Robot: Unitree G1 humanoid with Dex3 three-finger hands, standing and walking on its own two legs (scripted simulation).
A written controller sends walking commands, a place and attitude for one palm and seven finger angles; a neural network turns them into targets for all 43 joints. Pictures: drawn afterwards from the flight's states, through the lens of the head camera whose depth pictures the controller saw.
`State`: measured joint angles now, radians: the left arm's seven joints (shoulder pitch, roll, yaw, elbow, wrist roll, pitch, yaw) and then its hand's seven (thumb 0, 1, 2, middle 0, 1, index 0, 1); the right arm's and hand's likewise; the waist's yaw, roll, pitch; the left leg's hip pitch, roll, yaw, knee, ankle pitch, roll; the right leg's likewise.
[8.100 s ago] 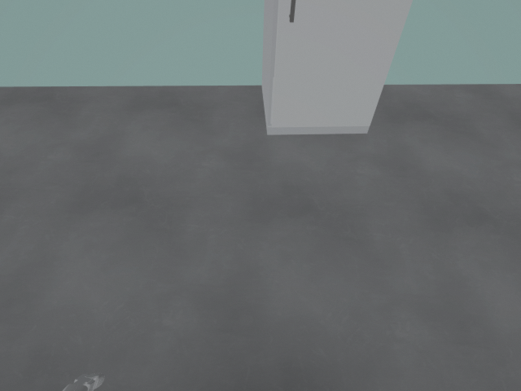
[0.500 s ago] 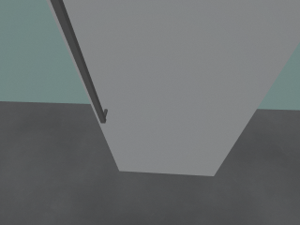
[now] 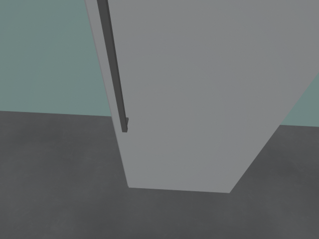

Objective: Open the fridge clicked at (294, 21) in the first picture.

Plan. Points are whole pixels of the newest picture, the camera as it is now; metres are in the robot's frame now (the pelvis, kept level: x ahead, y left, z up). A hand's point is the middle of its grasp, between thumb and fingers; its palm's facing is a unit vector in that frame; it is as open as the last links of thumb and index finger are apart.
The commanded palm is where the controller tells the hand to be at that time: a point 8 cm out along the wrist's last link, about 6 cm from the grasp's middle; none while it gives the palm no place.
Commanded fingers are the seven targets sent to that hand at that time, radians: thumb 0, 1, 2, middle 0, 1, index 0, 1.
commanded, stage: come to a stop and stand still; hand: left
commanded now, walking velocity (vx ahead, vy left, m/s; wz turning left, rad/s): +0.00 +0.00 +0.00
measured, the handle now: (116, 71) +0.49 +0.16 +0.18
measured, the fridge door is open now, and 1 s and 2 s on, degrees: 0 0 0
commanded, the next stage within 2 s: look again from close up in 0.18 s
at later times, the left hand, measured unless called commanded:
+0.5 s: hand out of the picture +0.01 +0.14 -0.17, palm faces +0.01 -0.98 -0.19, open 7.3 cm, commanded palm none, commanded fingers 0.00 0.90 0.90 -0.20 -0.30 -0.20 -0.30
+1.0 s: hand out of the picture +0.00 +0.12 -0.17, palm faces +0.03 -0.98 -0.18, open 7.3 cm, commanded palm none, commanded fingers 0.00 0.90 0.90 -0.20 -0.30 -0.20 -0.30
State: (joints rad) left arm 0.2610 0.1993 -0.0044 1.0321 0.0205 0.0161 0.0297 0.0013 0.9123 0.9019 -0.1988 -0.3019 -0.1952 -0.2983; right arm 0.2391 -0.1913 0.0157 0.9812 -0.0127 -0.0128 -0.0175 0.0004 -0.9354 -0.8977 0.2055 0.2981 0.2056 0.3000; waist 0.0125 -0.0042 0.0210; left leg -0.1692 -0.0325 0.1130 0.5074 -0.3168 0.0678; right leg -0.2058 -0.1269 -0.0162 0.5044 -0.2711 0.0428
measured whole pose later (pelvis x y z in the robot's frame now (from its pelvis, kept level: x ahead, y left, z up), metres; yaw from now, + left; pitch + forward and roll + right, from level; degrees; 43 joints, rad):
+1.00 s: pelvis +0.00 -0.05 +0.01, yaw +1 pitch -2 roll +0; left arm 0.27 0.16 0.00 1.10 0.01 -0.01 0.03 0.00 0.92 0.90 -0.20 -0.30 -0.20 -0.30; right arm 0.26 -0.15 0.01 1.12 -0.01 -0.01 -0.02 0.01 -0.91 -0.90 0.20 0.30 0.20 0.30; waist 0.01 -0.02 0.05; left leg -0.15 0.04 0.07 0.46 -0.28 -0.01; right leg -0.18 -0.06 -0.06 0.46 -0.25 0.03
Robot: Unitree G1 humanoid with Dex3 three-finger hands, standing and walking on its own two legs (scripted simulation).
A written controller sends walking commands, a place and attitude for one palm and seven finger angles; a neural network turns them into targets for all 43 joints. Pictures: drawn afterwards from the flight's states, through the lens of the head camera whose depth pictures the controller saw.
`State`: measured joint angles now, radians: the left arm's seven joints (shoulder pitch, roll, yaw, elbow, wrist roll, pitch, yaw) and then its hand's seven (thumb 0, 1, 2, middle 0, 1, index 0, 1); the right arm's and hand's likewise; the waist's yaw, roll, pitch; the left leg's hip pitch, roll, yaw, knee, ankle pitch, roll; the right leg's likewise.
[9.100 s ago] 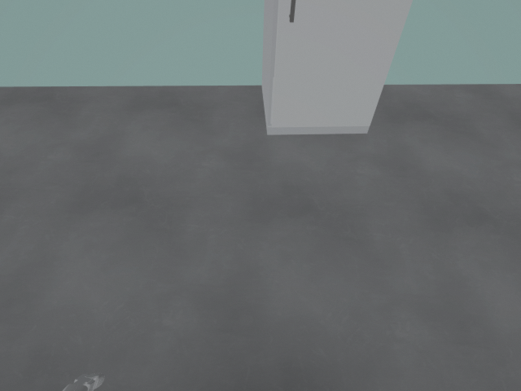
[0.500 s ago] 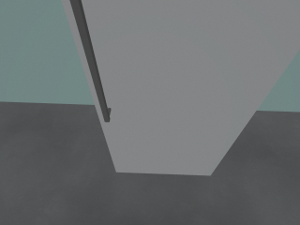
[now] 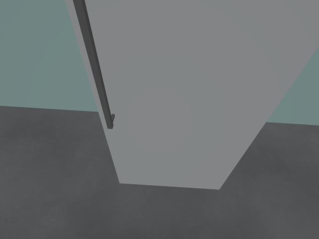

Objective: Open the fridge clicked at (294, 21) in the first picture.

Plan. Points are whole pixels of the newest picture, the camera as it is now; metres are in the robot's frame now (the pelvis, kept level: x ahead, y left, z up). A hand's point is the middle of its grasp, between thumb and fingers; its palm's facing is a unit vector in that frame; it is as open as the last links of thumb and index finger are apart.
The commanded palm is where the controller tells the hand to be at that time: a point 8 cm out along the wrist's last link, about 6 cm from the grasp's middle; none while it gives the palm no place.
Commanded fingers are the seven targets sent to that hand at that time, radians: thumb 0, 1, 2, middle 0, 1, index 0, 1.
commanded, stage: look again from close up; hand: left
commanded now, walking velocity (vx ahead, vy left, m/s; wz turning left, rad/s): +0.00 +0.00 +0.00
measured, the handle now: (98, 67) +0.50 +0.21 +0.17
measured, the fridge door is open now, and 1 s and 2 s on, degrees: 0 0 0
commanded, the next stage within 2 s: raise the hand to about handle height in 0.24 s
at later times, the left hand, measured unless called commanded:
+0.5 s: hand out of the picture +0.13 +0.20 -0.06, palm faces +0.27 -0.95 -0.18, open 7.4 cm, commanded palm +0.10 +0.24 -0.06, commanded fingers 0.00 0.69 0.81 -0.22 -0.44 -0.22 -0.44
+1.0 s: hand (79, 221) +0.16 +0.20 -0.03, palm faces +0.03 -1.00 -0.07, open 10.0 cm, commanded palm +0.14 +0.26 -0.02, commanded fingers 0.00 0.11 0.56 -0.26 -0.81 -0.26 -0.81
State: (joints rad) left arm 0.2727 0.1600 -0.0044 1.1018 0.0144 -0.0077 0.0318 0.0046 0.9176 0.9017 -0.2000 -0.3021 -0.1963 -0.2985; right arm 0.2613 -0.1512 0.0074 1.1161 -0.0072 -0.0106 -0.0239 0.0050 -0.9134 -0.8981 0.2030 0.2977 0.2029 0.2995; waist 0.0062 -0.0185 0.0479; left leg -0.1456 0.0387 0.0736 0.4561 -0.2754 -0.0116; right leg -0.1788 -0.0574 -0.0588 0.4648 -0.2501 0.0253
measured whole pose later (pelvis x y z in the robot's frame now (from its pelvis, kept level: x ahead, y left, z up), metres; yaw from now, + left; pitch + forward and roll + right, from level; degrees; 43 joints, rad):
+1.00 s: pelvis -0.04 -0.02 -0.08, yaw +3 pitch +11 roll -2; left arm 0.35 0.27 0.23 0.01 -0.30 -0.40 -0.38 0.01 0.33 0.66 -0.24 -0.67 -0.24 -0.67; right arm 0.18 -0.21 0.03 0.55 0.04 -0.25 -0.06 0.01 -0.90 -0.90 0.21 0.30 0.21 0.30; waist 0.03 0.02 -0.09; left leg -0.83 0.07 -0.05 1.15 -0.52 -0.04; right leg -0.80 -0.05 -0.13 1.09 -0.49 -0.02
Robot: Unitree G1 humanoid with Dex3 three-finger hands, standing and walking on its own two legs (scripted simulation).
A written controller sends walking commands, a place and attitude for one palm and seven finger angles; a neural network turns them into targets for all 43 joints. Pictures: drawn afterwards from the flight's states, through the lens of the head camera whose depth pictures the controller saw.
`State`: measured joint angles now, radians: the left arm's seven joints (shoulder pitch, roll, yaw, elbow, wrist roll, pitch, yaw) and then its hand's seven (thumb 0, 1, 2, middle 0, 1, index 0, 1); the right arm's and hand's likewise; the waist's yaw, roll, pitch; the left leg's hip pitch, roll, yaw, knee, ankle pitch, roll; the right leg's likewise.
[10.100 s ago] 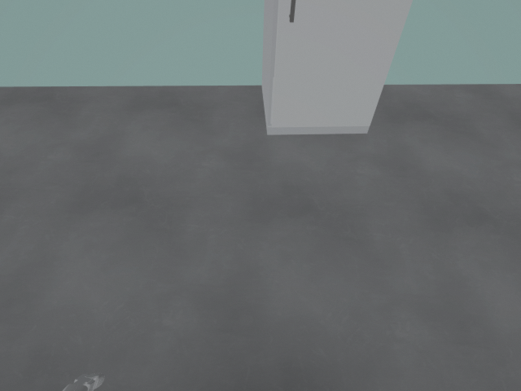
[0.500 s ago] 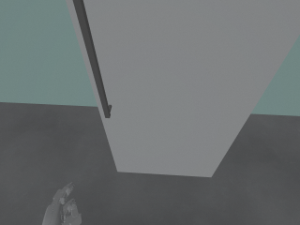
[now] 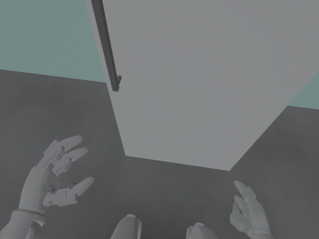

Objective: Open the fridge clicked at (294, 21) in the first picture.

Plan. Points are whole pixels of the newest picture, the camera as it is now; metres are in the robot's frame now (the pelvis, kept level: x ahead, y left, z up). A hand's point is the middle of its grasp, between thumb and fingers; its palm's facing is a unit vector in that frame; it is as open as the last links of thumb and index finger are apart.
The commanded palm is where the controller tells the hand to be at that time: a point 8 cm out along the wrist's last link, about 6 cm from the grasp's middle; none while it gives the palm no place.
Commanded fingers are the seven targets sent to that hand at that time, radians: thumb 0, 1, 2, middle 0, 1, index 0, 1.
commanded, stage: raise the hand to about handle height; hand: left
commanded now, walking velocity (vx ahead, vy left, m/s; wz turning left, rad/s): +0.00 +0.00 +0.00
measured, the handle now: (102, 10) +0.55 +0.19 +0.25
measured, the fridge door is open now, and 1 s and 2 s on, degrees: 0 0 0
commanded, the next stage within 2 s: move the hooked fingers beside the handle in 1.44 s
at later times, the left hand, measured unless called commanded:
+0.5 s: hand (52, 154) +0.26 +0.25 +0.10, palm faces -0.01 -1.00 -0.06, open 12.9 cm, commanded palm +0.23 +0.31 +0.11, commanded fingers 0.00 -0.48 0.31 -0.30 -1.18 -0.30 -1.18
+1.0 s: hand (34, 121) +0.30 +0.29 +0.15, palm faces +0.00 -1.00 -0.05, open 14.0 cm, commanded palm +0.27 +0.33 +0.15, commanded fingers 0.00 -0.50 0.30 -0.30 -1.20 -0.30 -1.20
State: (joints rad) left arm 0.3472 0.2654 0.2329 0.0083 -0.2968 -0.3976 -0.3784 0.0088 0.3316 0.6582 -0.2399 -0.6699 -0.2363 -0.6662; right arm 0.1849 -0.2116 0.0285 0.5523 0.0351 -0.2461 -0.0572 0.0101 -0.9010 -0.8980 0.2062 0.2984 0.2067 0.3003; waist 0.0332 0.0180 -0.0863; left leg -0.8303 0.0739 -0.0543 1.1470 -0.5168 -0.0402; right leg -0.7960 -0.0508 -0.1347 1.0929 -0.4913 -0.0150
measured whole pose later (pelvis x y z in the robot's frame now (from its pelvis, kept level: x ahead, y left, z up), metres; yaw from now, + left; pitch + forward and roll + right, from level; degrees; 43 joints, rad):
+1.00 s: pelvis +0.02 +0.02 +0.05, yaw -1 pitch +5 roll -1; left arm 0.00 0.42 0.45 0.31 -0.37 -0.17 -0.52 -0.01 -0.49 0.30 -0.30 -1.20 -0.30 -1.20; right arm 0.28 -0.28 0.05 0.58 0.05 -0.24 -0.10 0.01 -0.90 -0.90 0.21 0.30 0.21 0.30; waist 0.01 0.03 -0.05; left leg -0.50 0.06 0.01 0.82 -0.41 -0.01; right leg -0.49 -0.05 -0.09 0.77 -0.37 0.01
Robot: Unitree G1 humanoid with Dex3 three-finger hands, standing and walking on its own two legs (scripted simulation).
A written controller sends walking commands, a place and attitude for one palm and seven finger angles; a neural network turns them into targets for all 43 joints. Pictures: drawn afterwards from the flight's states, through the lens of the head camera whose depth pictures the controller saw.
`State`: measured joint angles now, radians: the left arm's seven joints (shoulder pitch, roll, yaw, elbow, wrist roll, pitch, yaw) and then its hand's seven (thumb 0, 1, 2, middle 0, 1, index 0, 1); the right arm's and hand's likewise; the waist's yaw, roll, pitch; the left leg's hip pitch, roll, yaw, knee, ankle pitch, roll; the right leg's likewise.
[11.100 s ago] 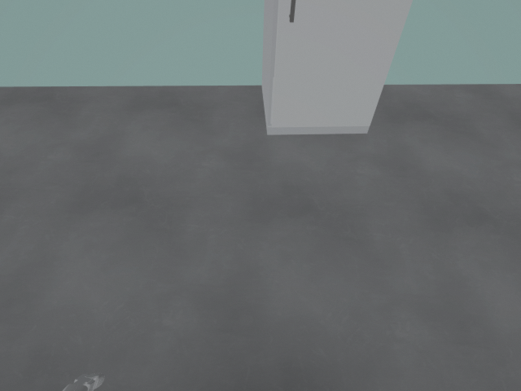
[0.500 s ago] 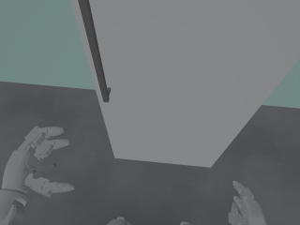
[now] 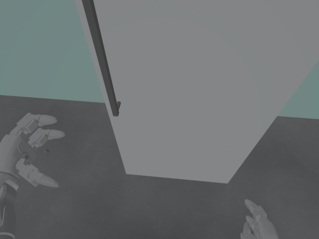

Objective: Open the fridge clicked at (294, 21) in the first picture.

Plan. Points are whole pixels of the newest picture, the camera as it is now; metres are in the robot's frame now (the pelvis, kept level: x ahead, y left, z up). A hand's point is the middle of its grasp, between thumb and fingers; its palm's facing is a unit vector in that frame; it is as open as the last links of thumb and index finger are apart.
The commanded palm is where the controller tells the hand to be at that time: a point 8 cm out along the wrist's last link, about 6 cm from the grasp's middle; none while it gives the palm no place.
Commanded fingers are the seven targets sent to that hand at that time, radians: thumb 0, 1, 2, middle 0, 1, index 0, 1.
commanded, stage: raise the hand to about handle height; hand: left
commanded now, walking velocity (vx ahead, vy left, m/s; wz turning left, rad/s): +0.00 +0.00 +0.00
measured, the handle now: (103, 50) +0.52 +0.19 +0.20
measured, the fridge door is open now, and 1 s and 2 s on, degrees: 0 0 0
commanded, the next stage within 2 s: move the hooked fingers beside the handle in 0.44 s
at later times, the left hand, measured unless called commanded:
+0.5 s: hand (52, 154) +0.27 +0.26 +0.09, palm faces +0.01 -1.00 -0.04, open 14.0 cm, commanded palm +0.24 +0.31 +0.10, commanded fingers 0.00 -0.50 0.30 -0.30 -1.20 -0.30 -1.20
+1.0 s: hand (67, 133) +0.33 +0.25 +0.09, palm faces -0.01 -1.00 -0.02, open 14.0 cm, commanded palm +0.30 +0.30 +0.09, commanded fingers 0.00 -0.50 0.30 -0.30 -1.20 -0.30 -1.20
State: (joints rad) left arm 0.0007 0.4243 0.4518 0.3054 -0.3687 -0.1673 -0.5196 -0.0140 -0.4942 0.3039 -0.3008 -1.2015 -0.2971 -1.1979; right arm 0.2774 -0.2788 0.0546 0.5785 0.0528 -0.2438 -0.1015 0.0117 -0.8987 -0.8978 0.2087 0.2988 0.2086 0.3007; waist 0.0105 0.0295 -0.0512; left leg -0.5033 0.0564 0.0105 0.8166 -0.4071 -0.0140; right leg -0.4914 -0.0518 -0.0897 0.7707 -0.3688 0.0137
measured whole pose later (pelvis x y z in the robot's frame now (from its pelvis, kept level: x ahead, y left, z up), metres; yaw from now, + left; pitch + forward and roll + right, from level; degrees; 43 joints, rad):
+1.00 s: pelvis -0.01 -0.01 +0.00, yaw -1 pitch +7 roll -1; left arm -0.24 0.44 0.43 0.57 -0.31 -0.20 -0.50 -0.01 -0.50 0.30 -0.30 -1.20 -0.30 -1.20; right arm 0.29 -0.28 0.05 0.59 0.05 -0.20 -0.11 0.01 -0.90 -0.90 0.21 0.30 0.21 0.30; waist -0.02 0.02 -0.04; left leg -0.53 0.06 0.02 0.80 -0.38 -0.02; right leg -0.54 -0.05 -0.07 0.78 -0.36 0.00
